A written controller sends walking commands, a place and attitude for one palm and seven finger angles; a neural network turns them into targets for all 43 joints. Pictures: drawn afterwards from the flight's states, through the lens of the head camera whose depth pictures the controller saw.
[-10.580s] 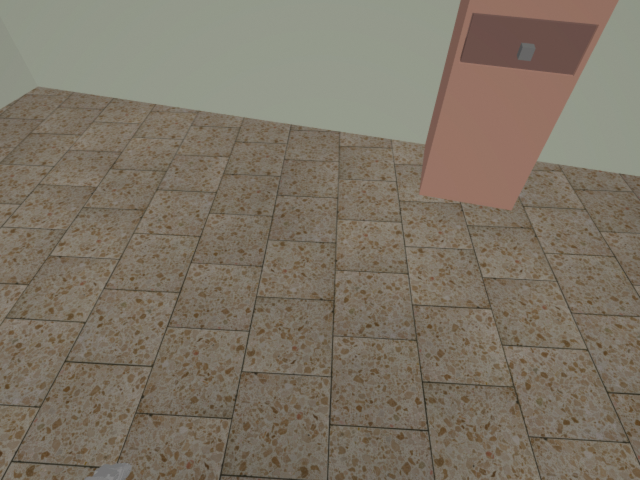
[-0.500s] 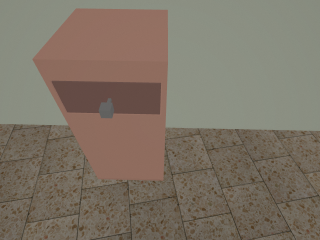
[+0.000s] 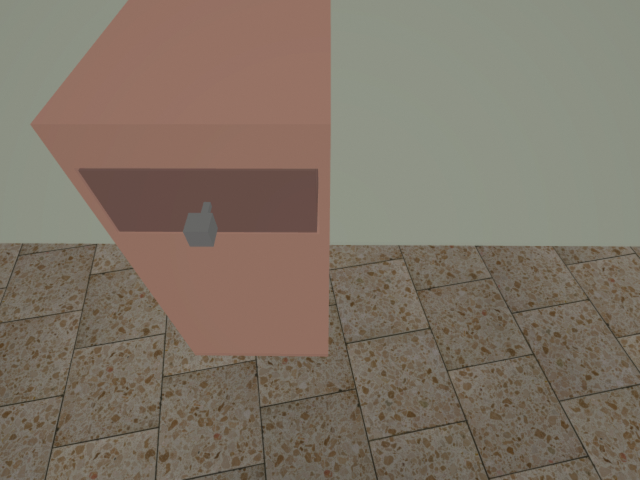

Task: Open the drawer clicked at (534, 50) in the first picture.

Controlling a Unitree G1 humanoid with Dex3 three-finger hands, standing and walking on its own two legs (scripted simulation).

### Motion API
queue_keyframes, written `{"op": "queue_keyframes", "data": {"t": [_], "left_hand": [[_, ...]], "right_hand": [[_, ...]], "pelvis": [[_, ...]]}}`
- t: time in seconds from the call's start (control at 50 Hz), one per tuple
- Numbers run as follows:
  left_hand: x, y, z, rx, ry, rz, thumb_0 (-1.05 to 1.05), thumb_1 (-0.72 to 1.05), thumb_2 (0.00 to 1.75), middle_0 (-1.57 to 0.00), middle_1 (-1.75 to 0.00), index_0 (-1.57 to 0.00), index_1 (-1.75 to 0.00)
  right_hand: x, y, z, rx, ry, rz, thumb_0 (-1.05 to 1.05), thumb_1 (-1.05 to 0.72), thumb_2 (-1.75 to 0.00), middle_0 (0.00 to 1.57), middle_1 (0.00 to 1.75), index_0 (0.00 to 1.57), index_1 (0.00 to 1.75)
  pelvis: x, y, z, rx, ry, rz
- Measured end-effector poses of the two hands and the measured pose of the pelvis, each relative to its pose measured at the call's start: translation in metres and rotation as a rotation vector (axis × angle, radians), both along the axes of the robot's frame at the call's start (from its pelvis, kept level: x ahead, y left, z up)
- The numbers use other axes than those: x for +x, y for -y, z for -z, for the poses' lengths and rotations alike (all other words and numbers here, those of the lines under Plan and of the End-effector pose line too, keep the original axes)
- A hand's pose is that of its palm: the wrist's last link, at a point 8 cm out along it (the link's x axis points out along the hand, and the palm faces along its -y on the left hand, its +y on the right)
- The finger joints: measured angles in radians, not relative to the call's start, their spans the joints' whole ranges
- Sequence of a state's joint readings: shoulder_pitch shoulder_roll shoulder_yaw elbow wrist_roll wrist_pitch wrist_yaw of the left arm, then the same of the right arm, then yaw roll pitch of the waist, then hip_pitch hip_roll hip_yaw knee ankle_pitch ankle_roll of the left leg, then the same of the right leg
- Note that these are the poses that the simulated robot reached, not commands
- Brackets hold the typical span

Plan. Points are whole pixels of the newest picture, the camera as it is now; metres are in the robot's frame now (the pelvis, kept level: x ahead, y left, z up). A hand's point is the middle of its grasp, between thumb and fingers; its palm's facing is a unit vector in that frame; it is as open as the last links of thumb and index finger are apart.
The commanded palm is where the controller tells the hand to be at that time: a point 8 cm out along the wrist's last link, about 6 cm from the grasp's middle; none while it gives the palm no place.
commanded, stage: come to a stop and stand still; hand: left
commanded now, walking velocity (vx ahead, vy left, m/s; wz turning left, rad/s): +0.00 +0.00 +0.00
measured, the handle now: (203, 220) +0.51 +0.24 -0.04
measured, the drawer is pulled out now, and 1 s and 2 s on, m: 0.00 0.00 0.00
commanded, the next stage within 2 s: look again from close up in 1.54 s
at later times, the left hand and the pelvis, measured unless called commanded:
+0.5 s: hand out of the picture +0.00 +0.20 -0.17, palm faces +0.01 -0.97 -0.25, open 7.4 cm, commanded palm none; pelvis -0.04 +0.01 +0.00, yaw -1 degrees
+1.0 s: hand out of the picture -0.04 +0.15 -0.17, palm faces +0.02 -0.98 -0.18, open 7.4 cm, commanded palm none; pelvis -0.03 -0.02 +0.00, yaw -1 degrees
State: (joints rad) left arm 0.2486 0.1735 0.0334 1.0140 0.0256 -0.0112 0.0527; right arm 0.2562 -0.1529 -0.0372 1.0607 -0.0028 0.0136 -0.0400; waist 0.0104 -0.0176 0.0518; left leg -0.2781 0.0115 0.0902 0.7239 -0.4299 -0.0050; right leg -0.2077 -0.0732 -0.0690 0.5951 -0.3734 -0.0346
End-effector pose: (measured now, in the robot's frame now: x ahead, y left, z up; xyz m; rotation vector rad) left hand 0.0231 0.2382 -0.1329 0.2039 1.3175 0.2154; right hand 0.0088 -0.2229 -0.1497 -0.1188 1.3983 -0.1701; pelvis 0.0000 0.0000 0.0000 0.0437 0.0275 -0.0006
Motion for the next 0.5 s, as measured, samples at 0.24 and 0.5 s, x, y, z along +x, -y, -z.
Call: {"op": "queue_keyframes", "data": {"t": [0.24,0.5], "left_hand": [[-0.004,-0.006,0.017,-0.042,0.019,0.035,0.00,0.91,0.89,-0.20,-0.30,-0.20,-0.30],[-0.026,-0.010,-0.001,-0.015,0.049,0.050,0.00,0.91,0.89,-0.20,-0.30,-0.20,-0.30]], "right_hand": [[0.037,-0.009,-0.001,-0.025,0.189,-0.044,0.00,-0.91,-0.90,0.19,0.30,0.20,0.30],[0.009,-0.006,-0.005,0.004,0.207,-0.054,0.00,-0.92,-0.90,0.20,0.30,0.20,0.30]], "pelvis": [[-0.015,-0.017,0.013,-0.049,0.023,0.016],[-0.038,-0.010,0.005,-0.033,0.036,0.020]]}}
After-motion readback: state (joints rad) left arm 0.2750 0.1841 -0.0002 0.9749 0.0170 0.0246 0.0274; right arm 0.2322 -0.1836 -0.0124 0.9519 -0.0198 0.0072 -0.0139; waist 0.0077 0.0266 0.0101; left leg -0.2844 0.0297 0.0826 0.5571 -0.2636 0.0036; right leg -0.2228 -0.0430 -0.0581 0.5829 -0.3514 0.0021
